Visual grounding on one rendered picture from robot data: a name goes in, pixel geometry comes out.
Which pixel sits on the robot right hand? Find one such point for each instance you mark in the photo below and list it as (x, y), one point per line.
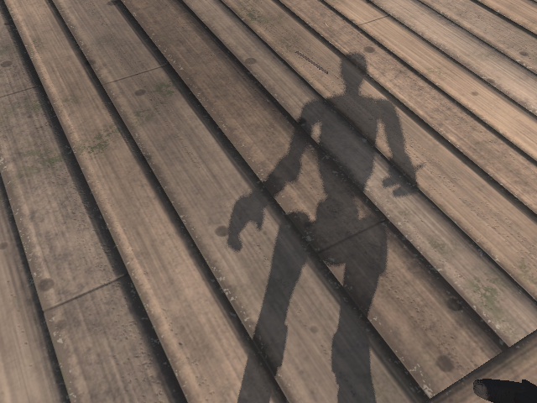
(505, 391)

